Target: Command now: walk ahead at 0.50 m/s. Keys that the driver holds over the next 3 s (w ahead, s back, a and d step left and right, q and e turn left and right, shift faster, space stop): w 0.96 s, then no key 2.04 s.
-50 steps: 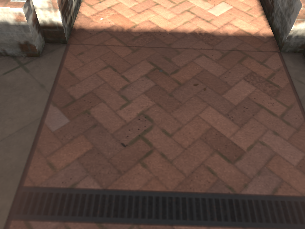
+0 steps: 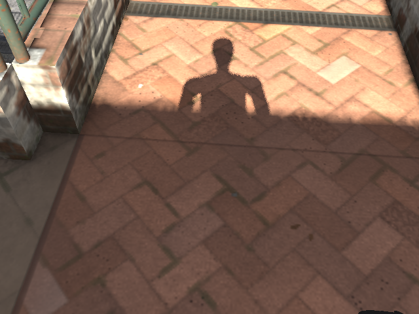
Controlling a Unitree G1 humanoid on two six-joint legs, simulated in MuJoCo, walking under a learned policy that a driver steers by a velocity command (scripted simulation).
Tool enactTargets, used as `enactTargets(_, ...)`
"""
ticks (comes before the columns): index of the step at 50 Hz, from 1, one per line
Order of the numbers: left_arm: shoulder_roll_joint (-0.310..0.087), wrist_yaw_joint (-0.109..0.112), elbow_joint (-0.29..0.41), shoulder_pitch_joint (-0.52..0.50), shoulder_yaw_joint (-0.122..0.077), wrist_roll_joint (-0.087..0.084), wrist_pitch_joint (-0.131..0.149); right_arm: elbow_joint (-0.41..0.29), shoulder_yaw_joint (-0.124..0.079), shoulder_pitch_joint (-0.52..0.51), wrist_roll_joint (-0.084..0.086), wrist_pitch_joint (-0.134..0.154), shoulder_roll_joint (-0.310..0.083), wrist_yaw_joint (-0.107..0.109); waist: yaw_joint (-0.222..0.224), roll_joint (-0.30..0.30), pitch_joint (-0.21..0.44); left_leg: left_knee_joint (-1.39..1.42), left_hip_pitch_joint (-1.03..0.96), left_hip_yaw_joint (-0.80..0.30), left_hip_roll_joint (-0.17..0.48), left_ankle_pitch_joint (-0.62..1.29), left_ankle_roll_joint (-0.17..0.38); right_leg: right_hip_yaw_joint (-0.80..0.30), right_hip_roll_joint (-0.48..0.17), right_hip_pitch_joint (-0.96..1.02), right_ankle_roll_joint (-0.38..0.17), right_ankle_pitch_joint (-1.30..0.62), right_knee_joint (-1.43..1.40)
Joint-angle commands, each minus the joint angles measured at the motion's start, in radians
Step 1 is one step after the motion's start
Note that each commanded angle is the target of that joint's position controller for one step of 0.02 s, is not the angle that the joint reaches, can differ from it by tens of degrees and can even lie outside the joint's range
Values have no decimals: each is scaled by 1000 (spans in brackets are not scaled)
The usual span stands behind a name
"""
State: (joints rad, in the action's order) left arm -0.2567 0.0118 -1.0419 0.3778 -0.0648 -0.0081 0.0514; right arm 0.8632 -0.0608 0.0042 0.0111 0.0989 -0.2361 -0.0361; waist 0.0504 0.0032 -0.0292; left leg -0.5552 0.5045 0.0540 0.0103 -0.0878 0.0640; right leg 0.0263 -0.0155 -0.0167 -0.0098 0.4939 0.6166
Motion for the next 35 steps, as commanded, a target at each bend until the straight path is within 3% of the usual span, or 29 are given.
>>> enactTargets(1,-83,-14,69,34,1,-17,55,64,-53,407,3,-2,-202,6,-163,-205,362,245,-889,-743,357,-275,239,-156,32,-689,-37,86,709)
enactTargets(2,-128,-16,102,-63,-12,-38,69,47,-41,319,3,2,-165,10,-151,-163,224,262,-759,-595,329,-235,195,-132,-17,-749,-54,-3,715)
enactTargets(3,-125,-9,110,-111,-13,-36,72,28,-33,238,-5,5,-146,10,-119,-71,149,289,-606,-485,297,-131,176,-104,-71,-711,-54,-101,672)
enactTargets(4,-119,-2,111,-131,-21,-21,67,23,-26,191,-16,8,-119,7,-90,-48,93,318,-479,-404,266,-45,169,-97,-102,-667,-51,-158,615)
enactTargets(5,-103,-1,107,-107,-23,-16,54,26,-18,176,-26,11,-96,5,-56,-70,85,345,-406,-350,241,-4,160,-106,-127,-602,-51,-195,579)
enactTargets(6,-80,0,102,-89,-22,-15,41,32,-16,179,-25,12,-89,3,-42,-80,79,372,-371,-318,227,7,163,-103,-134,-571,-48,-208,547)
enactTargets(8,-61,3,108,-104,-22,-12,24,47,-20,206,-17,15,-115,11,-32,-74,47,413,-329,-266,221,35,174,-91,-146,-588,-33,-241,475)
enactTargets(10,-68,5,135,-179,-25,-2,19,59,-27,241,-17,14,-144,24,-45,-53,15,439,-340,-237,222,67,178,-87,-152,-660,-10,-334,373)
enactTargets(12,-63,1,155,-241,-25,3,21,70,-26,272,-14,8,-148,35,-59,-51,2,446,-363,-195,207,99,163,-80,-146,-694,3,-446,262)
enactTargets(16,-39,-14,190,-372,-11,-3,30,92,-24,333,-5,2,-151,43,-99,-59,-25,452,-381,-114,169,105,129,-35,-102,-646,5,-606,47)
enactTargets(20,-41,-35,230,-478,0,-11,37,129,-28,404,1,-14,-159,45,-133,-59,-60,410,-506,-110,214,118,130,-25,-78,-671,-9,-572,-59)
enactTargets(22,-53,-48,248,-497,0,-14,44,140,-34,412,4,-25,-169,49,-123,-69,-63,366,-573,-119,248,176,120,-27,-70,-671,-31,-506,-91)
enactTargets(24,-86,-54,240,-437,-11,-15,49,136,-41,386,6,-34,-185,52,-77,-93,-24,291,-604,-114,259,355,99,-6,-39,-563,-59,-433,-114)
enactTargets(25,-113,-52,216,-347,-26,-11,51,130,-42,360,8,-39,-190,53,-22,-105,33,191,-596,-91,239,526,82,26,-3,-425,-80,-424,-128)
enactTargets(26,-160,-46,161,-176,-52,-8,50,123,-33,348,6,-43,-167,54,53,-87,134,0,-526,-51,184,584,54,33,12,-188,-110,-449,-127)
enactTargets(27,-237,-36,122,12,-73,5,48,99,-17,363,-13,-43,-135,54,102,32,287,-323,-302,-6,119,288,18,-187,-178,135,-176,-464,-95)
enactTargets(28,-282,-42,99,58,-79,1,43,100,20,487,-11,-19,1,41,28,297,406,-649,89,-47,-75,-425,-41,-671,-382,437,-331,-250,-229)
enactTargets(29,-188,-43,108,41,-50,-7,44,104,-2,411,12,5,-102,35,66,196,372,-766,200,-181,-31,-494,-21,-722,-355,411,-293,-133,-302)
enactTargets(30,-151,-38,124,-48,-38,-7,49,71,-16,315,34,20,-149,32,54,159,233,-778,266,-161,19,-410,-3,-576,-327,285,-251,-169,-319)
enactTargets(31,-131,-38,144,-130,-29,1,51,61,-16,264,33,24,-149,40,22,71,154,-736,231,-132,73,-313,-1,-465,-295,133,-231,-271,-346)
enactTargets(32,-104,-40,150,-179,-22,13,54,59,-24,241,18,19,-144,46,-7,43,97,-679,187,-124,104,-254,-4,-385,-265,3,-225,-360,-375)
enactTargets(33,-80,-42,148,-198,-14,23,58,64,-27,265,13,6,-129,47,-42,64,87,-642,119,-134,130,-217,-3,-330,-240,-74,-215,-404,-402)
enactTargets(35,-79,-42,135,-187,-13,16,61,70,-25,289,12,-17,-89,49,-66,73,67,-573,81,-126,145,-199,-12,-266,-219,-139,-222,-424,-452)
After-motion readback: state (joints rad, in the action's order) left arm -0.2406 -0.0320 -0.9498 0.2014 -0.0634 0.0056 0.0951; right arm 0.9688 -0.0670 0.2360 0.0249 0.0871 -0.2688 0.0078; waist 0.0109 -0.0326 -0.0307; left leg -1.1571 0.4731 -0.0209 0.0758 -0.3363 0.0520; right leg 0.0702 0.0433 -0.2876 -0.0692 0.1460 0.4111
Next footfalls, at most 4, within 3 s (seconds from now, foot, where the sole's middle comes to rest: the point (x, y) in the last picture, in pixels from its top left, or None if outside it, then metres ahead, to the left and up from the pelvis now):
0.52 right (269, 309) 0.48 -0.14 -0.76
1.08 left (198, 215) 0.79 0.10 -0.76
1.44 right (267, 221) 0.78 -0.14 -0.76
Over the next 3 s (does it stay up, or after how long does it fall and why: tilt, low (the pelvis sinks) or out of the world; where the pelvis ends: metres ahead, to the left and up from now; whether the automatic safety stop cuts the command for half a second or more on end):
stays up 0.75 0.00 0.02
